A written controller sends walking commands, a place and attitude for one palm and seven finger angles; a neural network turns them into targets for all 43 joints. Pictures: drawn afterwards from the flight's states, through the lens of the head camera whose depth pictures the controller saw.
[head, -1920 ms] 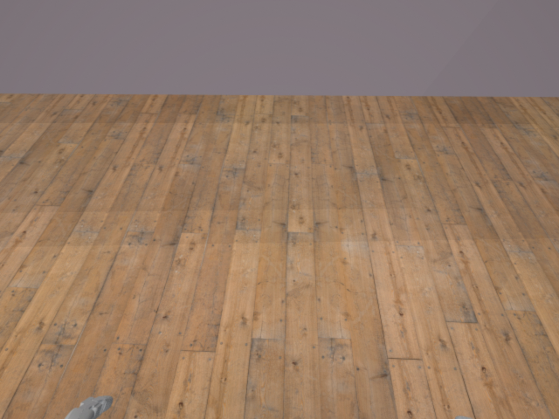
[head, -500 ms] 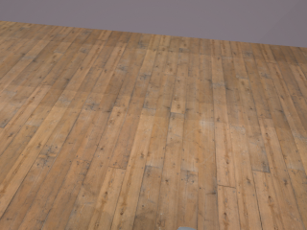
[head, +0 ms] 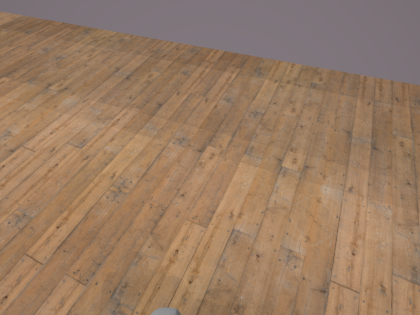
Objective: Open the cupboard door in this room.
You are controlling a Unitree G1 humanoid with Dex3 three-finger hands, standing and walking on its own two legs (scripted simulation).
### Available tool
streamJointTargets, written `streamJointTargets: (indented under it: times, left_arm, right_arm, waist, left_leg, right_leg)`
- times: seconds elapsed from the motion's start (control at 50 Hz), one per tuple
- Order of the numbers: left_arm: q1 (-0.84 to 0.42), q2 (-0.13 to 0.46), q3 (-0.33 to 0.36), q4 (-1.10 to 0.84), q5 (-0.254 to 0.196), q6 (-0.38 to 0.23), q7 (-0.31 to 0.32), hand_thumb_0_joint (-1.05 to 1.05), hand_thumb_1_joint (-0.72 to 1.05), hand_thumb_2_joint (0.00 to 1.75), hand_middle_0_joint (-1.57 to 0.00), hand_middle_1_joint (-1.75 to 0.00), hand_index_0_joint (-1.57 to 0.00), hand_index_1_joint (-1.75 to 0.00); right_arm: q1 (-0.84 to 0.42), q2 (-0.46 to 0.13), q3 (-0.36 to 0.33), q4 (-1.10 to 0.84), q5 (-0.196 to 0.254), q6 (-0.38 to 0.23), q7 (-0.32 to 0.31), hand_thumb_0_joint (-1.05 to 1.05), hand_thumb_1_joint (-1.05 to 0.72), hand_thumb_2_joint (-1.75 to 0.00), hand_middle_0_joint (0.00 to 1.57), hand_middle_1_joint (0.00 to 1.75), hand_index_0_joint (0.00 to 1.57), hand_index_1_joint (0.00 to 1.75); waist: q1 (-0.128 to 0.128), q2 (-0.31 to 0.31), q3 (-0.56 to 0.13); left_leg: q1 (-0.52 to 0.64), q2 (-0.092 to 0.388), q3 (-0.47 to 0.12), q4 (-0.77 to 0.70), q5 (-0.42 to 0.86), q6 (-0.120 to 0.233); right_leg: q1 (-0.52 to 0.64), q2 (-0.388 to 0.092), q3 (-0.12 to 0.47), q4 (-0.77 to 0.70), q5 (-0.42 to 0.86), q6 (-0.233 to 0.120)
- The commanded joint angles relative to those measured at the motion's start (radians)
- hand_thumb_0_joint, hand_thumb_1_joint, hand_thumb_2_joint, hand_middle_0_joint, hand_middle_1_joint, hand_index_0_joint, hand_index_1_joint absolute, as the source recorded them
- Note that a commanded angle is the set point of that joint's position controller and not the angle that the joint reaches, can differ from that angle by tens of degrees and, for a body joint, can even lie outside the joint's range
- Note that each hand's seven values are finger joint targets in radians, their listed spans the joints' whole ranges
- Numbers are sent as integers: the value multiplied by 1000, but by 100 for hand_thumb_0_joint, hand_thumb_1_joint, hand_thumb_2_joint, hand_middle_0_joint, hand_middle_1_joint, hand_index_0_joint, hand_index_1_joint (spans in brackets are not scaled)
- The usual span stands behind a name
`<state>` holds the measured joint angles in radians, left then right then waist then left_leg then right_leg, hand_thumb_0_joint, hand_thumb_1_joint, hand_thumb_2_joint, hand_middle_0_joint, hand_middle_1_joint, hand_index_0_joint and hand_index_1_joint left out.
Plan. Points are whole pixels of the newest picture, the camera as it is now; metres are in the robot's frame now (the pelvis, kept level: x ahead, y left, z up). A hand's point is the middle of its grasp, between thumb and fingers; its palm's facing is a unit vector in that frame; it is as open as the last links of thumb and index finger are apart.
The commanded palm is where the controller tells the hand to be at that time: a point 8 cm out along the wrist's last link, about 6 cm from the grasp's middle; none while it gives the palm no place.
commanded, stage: turn or walk to find it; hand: left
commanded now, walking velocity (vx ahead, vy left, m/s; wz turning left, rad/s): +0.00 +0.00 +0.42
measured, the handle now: out of the picture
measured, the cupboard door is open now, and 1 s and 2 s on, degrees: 0 0 0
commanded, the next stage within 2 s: none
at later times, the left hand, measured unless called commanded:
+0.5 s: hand out of the picture +0.01 +0.26 -0.16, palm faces +0.22 -0.94 -0.25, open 7.4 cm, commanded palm none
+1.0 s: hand out of the picture -0.09 +0.17 -0.15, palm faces +0.44 -0.86 -0.25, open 7.4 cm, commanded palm none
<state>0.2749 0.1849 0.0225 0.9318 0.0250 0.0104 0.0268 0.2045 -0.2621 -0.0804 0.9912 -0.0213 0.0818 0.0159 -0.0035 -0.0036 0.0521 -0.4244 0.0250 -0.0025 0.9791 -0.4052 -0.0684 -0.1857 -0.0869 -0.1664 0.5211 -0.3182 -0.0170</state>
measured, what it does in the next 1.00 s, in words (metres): steps on the spot, turning left: left foot, then right foot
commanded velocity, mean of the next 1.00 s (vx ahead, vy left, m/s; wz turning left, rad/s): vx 0.00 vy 0.00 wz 0.42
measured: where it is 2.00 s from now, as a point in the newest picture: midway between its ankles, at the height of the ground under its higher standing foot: outside the picture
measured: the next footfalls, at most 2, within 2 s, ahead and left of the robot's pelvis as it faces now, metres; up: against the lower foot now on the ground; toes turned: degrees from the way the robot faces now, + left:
left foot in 0.12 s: +0.01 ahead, +0.14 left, +0.00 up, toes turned +7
right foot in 0.64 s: +0.02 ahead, -0.08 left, +0.00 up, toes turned +11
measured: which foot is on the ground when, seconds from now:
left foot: up 0.00-0.10, down 0.12-0.64, up 0.66-1.00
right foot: down 0.00-0.12, up 0.14-0.62, down 0.64-1.00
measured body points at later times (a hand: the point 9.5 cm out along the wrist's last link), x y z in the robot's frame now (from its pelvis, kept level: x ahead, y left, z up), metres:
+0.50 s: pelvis -0.03 +0.04 +0.00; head -0.02 +0.05 +0.45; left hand +0.00 +0.31 -0.14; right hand +0.07 -0.19 -0.14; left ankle -0.03 +0.13 -0.74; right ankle -0.01 -0.11 -0.68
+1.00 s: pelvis -0.06 -0.02 +0.00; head -0.04 -0.03 +0.45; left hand -0.11 +0.22 -0.13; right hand +0.06 -0.25 -0.16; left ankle -0.16 +0.11 -0.66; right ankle -0.02 -0.09 -0.74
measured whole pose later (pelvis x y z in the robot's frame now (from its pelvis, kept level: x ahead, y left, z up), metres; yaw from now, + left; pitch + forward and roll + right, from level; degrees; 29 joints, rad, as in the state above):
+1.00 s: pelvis -0.06 -0.02 +0.00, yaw +25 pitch -1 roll +2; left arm 0.26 0.16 0.03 0.94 0.02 0.01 0.03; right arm 0.26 -0.25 -0.09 1.03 -0.03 0.09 0.02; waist -0.01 0.02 0.05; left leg -0.43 0.04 -0.03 1.07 -0.36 -0.08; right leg -0.21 -0.07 -0.22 0.48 -0.26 -0.05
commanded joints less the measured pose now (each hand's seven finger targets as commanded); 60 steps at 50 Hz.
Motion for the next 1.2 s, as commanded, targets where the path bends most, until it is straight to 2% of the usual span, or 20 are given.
streamJointTargets:
  times: [0.0, 0.06, 0.08, 0.1, 0.12, 0.14, 0.16, 0.26, 0.46, 0.58, 0.6, 0.62, 0.64, 0.7, 0.76, 0.9, 1.0, 1.1, 1.14, 1.18]
  left_arm:
    - [74, 237, 69, -33, 11, -13, 14, 0, 90, 90, -20, -30, -20, -30]
    - [42, 239, 73, -24, 3, -9, 11, 0, 90, 90, -20, -30, -20, -30]
    - [31, 218, 71, -32, -6, -4, 9, 0, 90, 90, -20, -30, -20, -30]
    - [39, 156, 62, -62, -15, 2, 3, 0, 90, 90, -20, -30, -20, -30]
    - [-4, 120, 42, -89, -8, 10, 6, 0, 90, 90, -20, -30, -20, -30]
    - [-25, 142, 47, -84, -5, 21, 8, 0, 90, 90, -20, -30, -20, -30]
    - [-42, 129, 49, -65, -3, 29, 11, 0, 90, 90, -20, -30, -20, -30]
    - [-17, 137, 63, -22, -6, 24, -11, 0, 90, 90, -20, -30, -20, -30]
    - [-110, 113, 58, -76, -10, 28, -5, 0, 90, 90, -20, -30, -20, -30]
    - [6, 115, 60, -63, -20, 4, 6, 0, 90, 90, -20, -30, -20, -30]
    - [27, 163, 68, -61, -11, -6, 10, 0, 90, 90, -20, -30, -20, -30]
    - [39, 261, 87, -69, 6, -16, 18, 0, 90, 90, -20, -30, -20, -30]
    - [24, 270, 79, -85, -5, -7, 16, 0, 90, 90, -20, -30, -20, -30]
    - [-126, 174, 60, -114, -9, -11, 13, 0, 90, 90, -20, -30, -20, -30]
    - [-104, 140, 49, -102, -12, -21, 10, 0, 90, 90, -20, -30, -20, -30]
    - [14, 157, 57, -57, -4, -21, 14, 0, 90, 90, -20, -30, -20, -30]
    - [65, 192, 68, -25, 8, -17, 14, 0, 90, 90, -20, -30, -20, -30]
    - [39, 220, 77, -5, 8, -8, 9, 0, 90, 90, -20, -30, -20, -30]
    - [20, 197, 76, -4, -5, 0, 5, 0, 90, 90, -20, -30, -20, -30]
    - [-16, 101, 49, -64, -8, 16, 0, 0, 90, 90, -20, -30, -20, -30]
  right_arm:
    - [-94, -24, 10, -102, 15, -41, -5, 0, -90, -90, 20, 30, 20, 30]
    - [-15, -41, 9, -85, 16, -54, -8, 0, -90, -90, 20, 30, 20, 30]
    - [44, -81, 0, -71, 12, -65, -8, 0, -90, -90, 20, 30, 20, 30]
    - [79, -182, -21, -70, 3, -76, -13, 0, -90, -90, 20, 30, 20, 30]
    - [123, -231, -33, -57, 13, -69, -21, 0, -90, -90, 20, 30, 20, 30]
    - [118, -211, -29, -51, 8, -64, -26, 0, -90, -90, 20, 30, 20, 30]
    - [86, -177, -20, -54, 4, -70, -36, 0, -90, -90, 20, 30, 20, 30]
    - [11, -123, -1, -82, 10, -82, -41, 0, -90, -90, 20, 30, 20, 30]
    - [50, -131, -19, -86, -4, -66, -34, 0, -90, -90, 20, 30, 20, 30]
    - [16, -123, -26, -103, 2, -59, -26, 0, -90, -90, 20, 30, 20, 30]
    - [28, -84, -21, -104, 10, -59, -20, 0, -90, -90, 20, 30, 20, 30]
    - [51, -11, -10, -128, 13, -59, -17, 0, -90, -90, 20, 30, 20, 30]
    - [25, -64, -27, -132, -2, -50, -22, 0, -90, -90, 20, 30, 20, 30]
    - [66, -61, -34, -64, -7, -21, -5, 0, -90, -90, 20, 30, 20, 30]
    - [115, -39, -28, -32, -5, -18, 1, 0, -90, -90, 20, 30, 20, 30]
    - [27, -39, -17, -42, -6, -13, -4, 0, -90, -90, 20, 30, 20, 30]
    - [-47, -18, 0, -62, 5, -27, -5, 0, -90, -90, 20, 30, 20, 30]
    - [-4, -10, 9, -61, 15, -44, -10, 0, -90, -90, 20, 30, 20, 30]
    - [56, -47, 3, -47, 12, -59, -10, 0, -90, -90, 20, 30, 20, 30]
    - [102, -201, -28, -53, 4, -63, -21, 0, -90, -90, 20, 30, 20, 30]
  waist:
    - [55, -197, -48]
    - [7, -181, -95]
    - [-26, -82, -139]
    - [-39, 211, -169]
    - [-54, 290, -170]
    - [-54, 174, -156]
    - [-45, 232, -135]
    - [-1, 131, -70]
    - [-31, 146, -34]
    - [29, 119, -109]
    - [37, 1, -121]
    - [39, -311, -114]
    - [48, -275, -82]
    - [-26, -135, 26]
    - [-35, -127, 17]
    - [21, -136, 3]
    - [56, -156, -45]
    - [27, -190, -101]
    - [-18, -87, -123]
    - [-48, 339, -91]
  left_leg:
    - [16, -11, 74, -211, -55, 18]
    - [179, -17, 90, -473, 114, 36]
    - [324, 26, 48, -592, 289, 52]
    - [490, 268, -258, -628, 627, 148]
    - [480, 390, -360, -609, 967, 257]
    - [443, 383, -269, -592, 920, 287]
    - [368, 321, -253, -616, 832, 261]
    - [325, 189, -155, -644, 701, 203]
    - [253, 197, -320, -682, 410, 253]
    - [107, 126, -324, -555, 409, 189]
    - [-12, 59, -263, -463, 257, 132]
    - [-196, -95, -75, -214, -63, 49]
    - [-157, -78, -79, -25, -168, 46]
    - [-120, -32, -75, 208, 18, 35]
    - [-133, -21, -42, 253, 112, 10]
    - [-147, 23, -24, 146, 56, -12]
    - [-57, 24, 30, -95, -64, 0]
    - [114, -2, 96, -344, 2, 27]
    - [302, 26, 67, -574, 209, 49]
    - [398, 378, -364, -691, 645, 218]
  right_leg:
    - [103, -255, 177, -90, 613, -136]
    - [68, -229, 112, 21, 593, -67]
    - [-15, -194, 56, 142, 475, -16]
    - [-271, -64, -1, 344, 14, 62]
    - [-360, -10, 70, 481, -350, 88]
    - [-345, -29, 121, 564, -313, 74]
    - [-345, -37, 156, 585, -261, 80]
    - [-345, -17, 144, 628, -54, 101]
    - [-260, 20, 147, 335, -116, 101]
    - [63, 55, 137, -83, 87, 74]
    - [189, -42, 223, -197, 110, 50]
    - [257, -318, 512, -275, 137, -44]
    - [72, -396, 515, -279, 169, -114]
    - [-93, -231, 324, -301, 32, -83]
    - [-47, -173, 197, -275, 125, -57]
    - [53, -241, 212, -264, 147, -105]
    - [113, -279, 188, -199, 343, -141]
    - [80, -279, 119, -98, 447, -107]
    - [-41, -235, 38, 33, 332, -26]
    - [-391, -29, 9, 407, -314, 92]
